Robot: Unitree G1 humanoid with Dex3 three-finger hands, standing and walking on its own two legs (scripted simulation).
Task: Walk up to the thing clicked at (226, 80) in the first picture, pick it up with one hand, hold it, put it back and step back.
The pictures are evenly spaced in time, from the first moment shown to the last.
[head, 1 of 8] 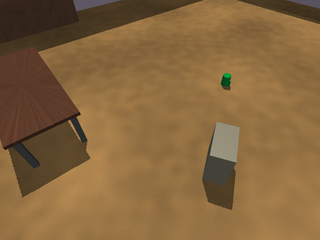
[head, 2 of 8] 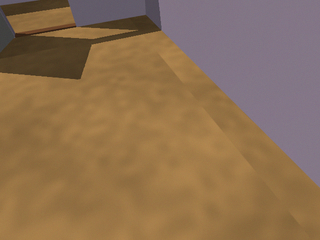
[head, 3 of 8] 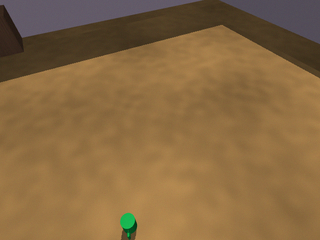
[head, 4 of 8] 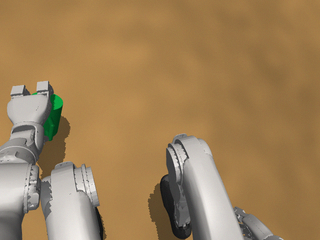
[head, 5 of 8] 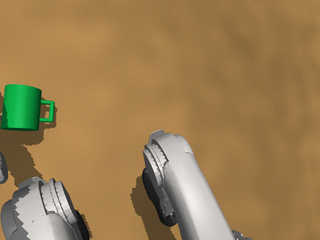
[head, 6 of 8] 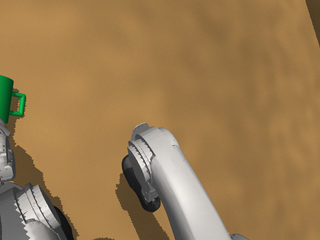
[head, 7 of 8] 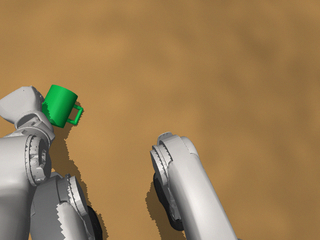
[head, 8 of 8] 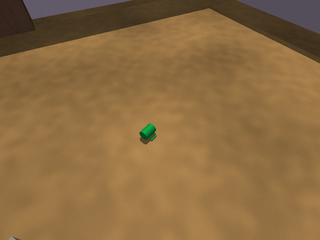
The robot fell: no
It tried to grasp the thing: yes
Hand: left
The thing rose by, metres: 0.02
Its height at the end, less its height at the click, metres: -0.02
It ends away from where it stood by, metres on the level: 0.13
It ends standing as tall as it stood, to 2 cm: no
